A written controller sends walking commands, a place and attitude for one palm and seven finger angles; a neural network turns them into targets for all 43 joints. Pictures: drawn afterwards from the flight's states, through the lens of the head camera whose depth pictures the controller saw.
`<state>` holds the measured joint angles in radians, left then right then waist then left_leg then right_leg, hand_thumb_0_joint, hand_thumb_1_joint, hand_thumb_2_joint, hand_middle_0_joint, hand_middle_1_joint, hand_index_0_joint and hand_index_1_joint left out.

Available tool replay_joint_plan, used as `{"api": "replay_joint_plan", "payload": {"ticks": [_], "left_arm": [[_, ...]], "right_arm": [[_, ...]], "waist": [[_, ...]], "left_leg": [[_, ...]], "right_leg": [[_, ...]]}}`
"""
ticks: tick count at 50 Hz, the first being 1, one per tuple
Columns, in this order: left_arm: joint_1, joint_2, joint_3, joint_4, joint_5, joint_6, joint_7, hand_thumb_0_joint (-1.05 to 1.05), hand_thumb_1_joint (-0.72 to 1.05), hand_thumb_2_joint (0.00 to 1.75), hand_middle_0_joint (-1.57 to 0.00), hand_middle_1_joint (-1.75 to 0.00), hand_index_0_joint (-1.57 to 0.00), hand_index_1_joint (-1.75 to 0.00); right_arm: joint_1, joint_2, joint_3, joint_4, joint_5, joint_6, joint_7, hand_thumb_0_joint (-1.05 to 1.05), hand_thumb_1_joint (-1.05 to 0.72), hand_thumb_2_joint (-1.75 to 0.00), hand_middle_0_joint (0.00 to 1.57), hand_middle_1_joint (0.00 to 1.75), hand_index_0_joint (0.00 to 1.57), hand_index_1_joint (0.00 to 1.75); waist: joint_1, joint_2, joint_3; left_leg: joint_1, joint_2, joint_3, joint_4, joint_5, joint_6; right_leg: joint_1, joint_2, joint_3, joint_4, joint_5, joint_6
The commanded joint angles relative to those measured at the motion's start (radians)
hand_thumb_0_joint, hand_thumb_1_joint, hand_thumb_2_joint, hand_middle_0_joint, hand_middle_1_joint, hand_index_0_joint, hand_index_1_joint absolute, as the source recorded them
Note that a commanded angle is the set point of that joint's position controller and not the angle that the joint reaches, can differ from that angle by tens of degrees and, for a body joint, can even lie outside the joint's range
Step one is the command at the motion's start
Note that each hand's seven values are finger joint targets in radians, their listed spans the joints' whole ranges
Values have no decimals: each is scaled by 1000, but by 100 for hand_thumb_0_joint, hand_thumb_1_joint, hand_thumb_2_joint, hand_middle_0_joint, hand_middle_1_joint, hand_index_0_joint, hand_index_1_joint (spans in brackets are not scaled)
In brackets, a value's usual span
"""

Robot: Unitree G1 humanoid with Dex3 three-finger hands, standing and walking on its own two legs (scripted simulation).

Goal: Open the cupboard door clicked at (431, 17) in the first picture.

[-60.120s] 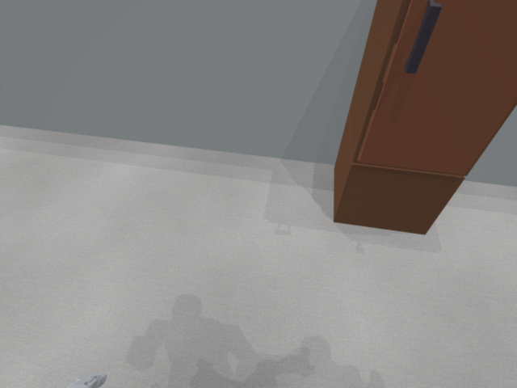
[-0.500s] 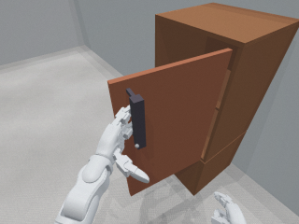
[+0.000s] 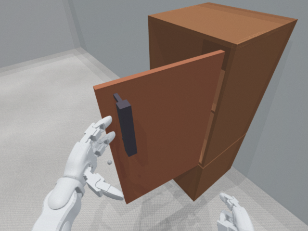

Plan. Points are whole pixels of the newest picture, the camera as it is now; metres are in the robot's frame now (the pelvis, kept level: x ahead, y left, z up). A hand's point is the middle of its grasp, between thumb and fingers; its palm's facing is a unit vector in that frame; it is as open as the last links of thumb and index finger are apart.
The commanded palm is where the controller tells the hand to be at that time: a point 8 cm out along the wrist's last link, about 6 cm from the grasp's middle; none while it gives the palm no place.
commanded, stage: slide the hand sideways off the handle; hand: left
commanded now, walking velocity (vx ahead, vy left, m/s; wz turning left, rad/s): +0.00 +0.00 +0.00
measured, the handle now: (124, 125) +0.34 +0.10 +0.14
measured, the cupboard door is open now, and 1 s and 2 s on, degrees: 82 82 82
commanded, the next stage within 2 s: draw the hand back to the body in 0.44 s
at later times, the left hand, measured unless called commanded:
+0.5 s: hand (78, 178) +0.19 +0.17 +0.13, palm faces -0.06 -1.00 -0.08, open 16.3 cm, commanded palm +0.17 +0.22 +0.14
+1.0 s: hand (60, 180) +0.18 +0.21 +0.14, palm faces -0.07 -0.99 -0.10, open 16.3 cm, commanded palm +0.15 +0.26 +0.15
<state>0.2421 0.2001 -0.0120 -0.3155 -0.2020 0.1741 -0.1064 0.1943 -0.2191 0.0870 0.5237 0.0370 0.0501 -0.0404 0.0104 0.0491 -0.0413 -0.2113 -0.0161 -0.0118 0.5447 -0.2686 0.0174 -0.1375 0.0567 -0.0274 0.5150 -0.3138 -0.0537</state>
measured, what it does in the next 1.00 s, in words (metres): stands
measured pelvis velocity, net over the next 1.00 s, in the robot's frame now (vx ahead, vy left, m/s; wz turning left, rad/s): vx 0.00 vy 0.03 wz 0.02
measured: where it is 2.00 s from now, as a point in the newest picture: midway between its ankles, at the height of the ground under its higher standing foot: outside the picture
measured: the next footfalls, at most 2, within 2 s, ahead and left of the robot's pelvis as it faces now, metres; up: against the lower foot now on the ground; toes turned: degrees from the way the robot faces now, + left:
none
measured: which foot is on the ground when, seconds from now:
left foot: down 0.00-1.00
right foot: down 0.00-1.00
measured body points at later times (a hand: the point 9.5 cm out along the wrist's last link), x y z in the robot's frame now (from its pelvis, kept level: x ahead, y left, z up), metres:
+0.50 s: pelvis +0.01 -0.01 -0.01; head -0.03 -0.03 +0.44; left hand +0.19 +0.23 +0.14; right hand +0.20 -0.23 -0.07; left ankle +0.02 +0.11 -0.73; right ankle -0.02 -0.08 -0.73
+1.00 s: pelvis +0.00 +0.03 +0.00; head -0.04 +0.01 +0.44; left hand +0.18 +0.26 +0.14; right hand +0.20 -0.19 -0.06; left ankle +0.02 +0.11 -0.73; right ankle -0.02 -0.08 -0.73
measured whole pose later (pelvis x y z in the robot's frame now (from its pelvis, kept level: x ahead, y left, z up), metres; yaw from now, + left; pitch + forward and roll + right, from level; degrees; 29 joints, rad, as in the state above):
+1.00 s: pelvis +0.00 +0.03 +0.00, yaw +1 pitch -2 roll -1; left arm 0.43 0.31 0.20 -0.43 -0.31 0.10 -0.29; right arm 0.23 -0.25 0.08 0.56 0.06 -0.20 -0.07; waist 0.03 0.06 -0.06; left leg -0.28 -0.04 -0.02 0.60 -0.29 0.05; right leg -0.19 0.03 -0.04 0.55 -0.33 -0.02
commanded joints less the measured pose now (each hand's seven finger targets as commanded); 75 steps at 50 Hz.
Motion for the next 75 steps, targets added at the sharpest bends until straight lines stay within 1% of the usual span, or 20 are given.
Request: {"api": "replay_joint_plan", "payload": {"ticks": [1, 6, 10, 14, 19, 23, 27, 34, 42, 44, 48, 52, 53, 54, 55, 58, 59, 63, 67, 75], "left_arm": [[-117, 110, 125, -274, -26, -91, -26, 0, -50, 30, -15, -30, -15, -30], [26, 159, 212, -300, -71, -131, -85, 0, -50, 30, -15, -30, -15, -30], [24, 162, 214, -312, -98, -160, -135, 0, -50, 30, -15, -30, -15, -30], [88, 230, 305, -276, -126, -181, -171, 0, -50, 30, -15, -30, -15, -30], [92, 236, 325, -278, -146, -216, -198, 0, -50, 30, -15, -30, -15, -30], [53, 176, 245, -288, -154, -227, -213, 0, -50, 30, -15, -30, -15, -30], [46, 197, 261, -260, -138, -218, -196, 0, -50, 30, -15, -30, -15, -30], [65, 256, 333, -293, -122, -194, -157, 0, -50, 30, -15, -30, -15, -30], [58, 191, 244, -354, -124, -159, -185, 0, -50, 30, -15, -30, -15, -30], [65, 239, 292, -326, -119, -145, -179, 0, -50, 30, -15, -30, -15, -30], [59, 253, 340, -322, -123, -130, -174, 0, -47, 32, -15, -30, -15, -30], [43, 257, 351, -359, -137, -137, -184, 0, -32, 37, -16, -30, -16, -30], [25, 302, 326, -466, 26, -206, -7, 0, -29, 39, -16, -30, -16, -30], [105, 262, 314, -406, 47, -218, 75, 0, -26, 40, -16, -30, -16, -30], [149, 183, 249, -383, 56, -213, 103, 0, -22, 42, -16, -30, -16, -30], [171, 212, 265, -380, 102, -242, 175, 0, -12, 47, -16, -30, -16, -30], [173, 248, 291, -380, 114, -254, 194, 0, -8, 48, -16, -30, -16, -30], [151, 260, 306, -394, 136, -287, 227, 0, 6, 54, -17, -30, -17, -30], [149, 268, 317, -382, 145, -302, 244, 0, 20, 60, -18, -30, -18, -30], [225, 293, 389, -294, 133, -305, 236, 0, 48, 72, -19, -30, -19, -30]], "right_arm": [[-168, -95, -50, -191, 1, -100, -12, 0, -90, -90, 20, 30, 20, 30], [-127, -107, -60, -184, 2, -144, -13, 0, -90, -90, 20, 30, 20, 30], [-117, -120, -67, -178, 8, -178, -16, 0, -90, -90, 20, 30, 20, 30], [-105, -137, -77, -163, 11, -209, -23, 0, -90, -90, 20, 30, 20, 30], [-111, -138, -79, -160, 16, -251, -27, 0, -90, -90, 20, 30, 20, 30], [-112, -136, -73, -160, 20, -289, -31, 0, -90, -90, 20, 30, 20, 30], [-113, -140, -75, -148, 16, -307, -37, 0, -90, -90, 20, 30, 20, 30], [-126, -133, -69, -151, 17, -308, -31, 0, -90, -90, 20, 30, 20, 30], [-125, -141, -63, -156, 23, -328, -28, 0, -90, -90, 20, 30, 20, 30], [-125, -148, -67, -146, 22, -330, -30, 0, -90, -90, 20, 30, 20, 30], [-130, -144, -66, -150, 22, -317, -36, 0, -90, -90, 20, 30, 20, 30], [-132, -143, -63, -153, 25, -319, -35, 0, -90, -90, 20, 30, 20, 30], [-152, -111, -55, -158, -1, -306, -48, 0, -90, -90, 20, 30, 20, 30], [-137, -114, -59, -137, -9, -303, -53, 0, -90, -90, 20, 30, 20, 30], [-132, -114, -58, -138, -14, -294, -50, 0, -90, -90, 20, 30, 20, 30], [-117, -118, -67, -123, -18, -257, -45, 0, -90, -90, 20, 30, 20, 30], [-113, -124, -72, -113, -20, -254, -47, 0, -90, -90, 20, 30, 20, 30], [-116, -116, -79, -102, -25, -236, -47, 0, -90, -90, 20, 30, 20, 30], [-120, -118, -81, -82, -29, -228, -46, 0, -90, -90, 20, 30, 20, 30], [-121, -120, -98, -71, -27, -186, -34, 0, -90, -90, 20, 30, 20, 30]], "waist": [[17, -42, -77], [20, -76, -117], [6, -45, -74], [14, -91, -71], [20, -61, -70], [8, -45, -57], [14, -61, -47], [38, -24, -78], [19, 22, -47], [22, -25, -36], [31, -34, -42], [30, 24, -77], [61, 42, 14], [44, 5, 64], [33, 7, 78], [35, 51, 42], [36, 13, 28], [33, 24, -26], [34, 43, -22], [49, -52, -37]], "left_leg": [[70, 6, -2, -49, 144, 25], [54, 2, -1, -15, 199, 26], [40, -2, -3, 9, 192, 27], [12, -1, -10, 41, 188, 27], [8, -2, -18, 44, 166, 26], [10, -3, -28, 29, 137, 29], [-4, 0, -35, 22, 103, 29], [13, 8, -36, -17, 111, 24], [31, 15, -61, -49, 78, 20], [20, 19, -67, -50, 66, 21], [21, 18, -72, -69, 57, 16], [51, 17, -72, -70, 89, 9], [6, 21, -90, -104, 23, 6], [-3, 29, -89, -116, -52, -1], [-7, 29, -96, -133, -78, -3], [17, 39, -93, -164, -80, -3], [24, 40, -85, -161, -62, 0], [89, 39, -62, -162, 33, 4], [119, 41, -61, -167, 132, 1], [152, 43, -27, -149, 329, 4]], "right_leg": [[-77, -42, 23, -114, 209, 32], [-40, -59, 47, -90, 385, 63], [-82, -63, 57, -89, 400, 76], [-86, -76, 89, -88, 429, 103], [-110, -72, 85, -88, 343, 93], [-140, -58, 55, -86, 253, 74], [-155, -57, 54, -96, 153, 61], [-133, -39, 1, -70, 139, 39], [-169, -26, -34, -64, 101, 36], [-170, -27, -28, -74, 88, 35], [-167, -23, -40, -70, 66, 35], [-155, -23, -46, -65, 95, 32], [-136, -28, 10, -110, 62, 21], [-160, -36, 19, -141, 15, 18], [-158, -40, 17, -139, 3, 17], [-104, -43, 22, -137, 17, 15], [-86, -43, 23, -146, 26, 16], [-53, -49, 25, -163, 68, 19], [-28, -49, 20, -167, 134, 17], [23, -53, 22, -168, 298, 24]]}}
